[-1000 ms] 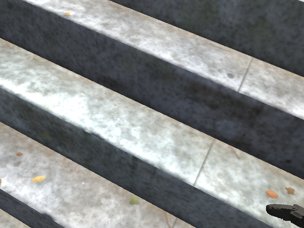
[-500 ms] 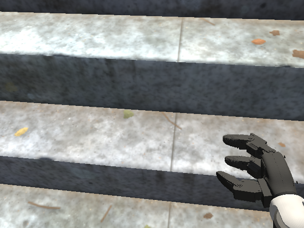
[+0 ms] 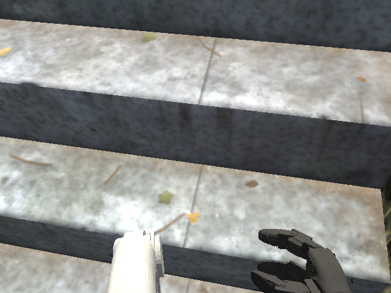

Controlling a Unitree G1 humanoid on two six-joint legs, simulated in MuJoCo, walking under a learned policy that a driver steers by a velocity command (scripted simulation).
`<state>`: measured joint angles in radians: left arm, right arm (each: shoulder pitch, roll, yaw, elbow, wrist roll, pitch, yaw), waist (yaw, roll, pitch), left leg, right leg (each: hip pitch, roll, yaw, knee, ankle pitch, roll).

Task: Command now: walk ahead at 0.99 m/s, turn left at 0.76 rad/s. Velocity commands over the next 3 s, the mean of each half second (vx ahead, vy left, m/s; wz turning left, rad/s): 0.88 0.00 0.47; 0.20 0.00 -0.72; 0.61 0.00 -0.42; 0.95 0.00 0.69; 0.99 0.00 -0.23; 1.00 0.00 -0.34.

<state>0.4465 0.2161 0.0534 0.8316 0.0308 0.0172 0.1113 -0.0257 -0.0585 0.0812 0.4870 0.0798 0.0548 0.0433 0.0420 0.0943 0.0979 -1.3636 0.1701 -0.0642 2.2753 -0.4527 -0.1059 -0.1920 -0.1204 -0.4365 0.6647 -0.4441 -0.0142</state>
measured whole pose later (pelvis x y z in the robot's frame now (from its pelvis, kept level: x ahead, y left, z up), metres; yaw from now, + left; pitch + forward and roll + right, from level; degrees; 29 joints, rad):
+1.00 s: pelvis +0.06 +0.28 +0.03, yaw -2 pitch +0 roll +2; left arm 0.97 -0.05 0.04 1.07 0.03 -0.01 0.02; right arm -0.58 0.16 0.20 0.26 0.05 -0.05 -0.01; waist 0.41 0.03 -0.12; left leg -0.94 -0.01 0.12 1.77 -0.78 -0.05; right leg -0.14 0.10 0.23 0.43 -0.27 -0.09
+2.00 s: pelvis +0.29 +0.29 +0.24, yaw +5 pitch +2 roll -2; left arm 0.22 0.28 -0.02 0.80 0.08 -0.05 0.03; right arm 0.05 -0.30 -0.01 0.50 -0.01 0.00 0.04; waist -0.09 -0.01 -0.09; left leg -0.90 -0.05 0.05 1.63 -0.14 0.11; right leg -0.12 -0.14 -0.32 0.65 -0.36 0.01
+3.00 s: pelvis +0.37 +0.26 +0.38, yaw -13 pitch +3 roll -2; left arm 0.24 0.14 -0.06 0.78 0.01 -0.04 -0.01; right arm -0.06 -0.26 0.05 0.64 -0.01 -0.06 -0.01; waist 0.14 0.09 -0.20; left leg -0.85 0.25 0.03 1.29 -0.56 0.05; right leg -0.62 -0.01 -0.10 1.21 -0.52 -0.06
